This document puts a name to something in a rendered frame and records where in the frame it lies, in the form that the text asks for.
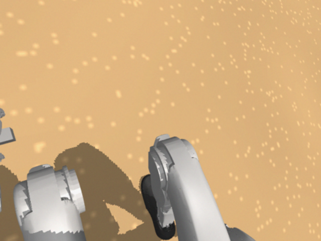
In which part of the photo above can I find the small box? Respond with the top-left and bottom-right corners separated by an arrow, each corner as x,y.
0,127 -> 16,145

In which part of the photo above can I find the right robot hand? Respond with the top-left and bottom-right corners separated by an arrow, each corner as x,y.
225,224 -> 256,241

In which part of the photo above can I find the right robot foot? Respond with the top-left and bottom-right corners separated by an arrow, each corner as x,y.
141,174 -> 176,240

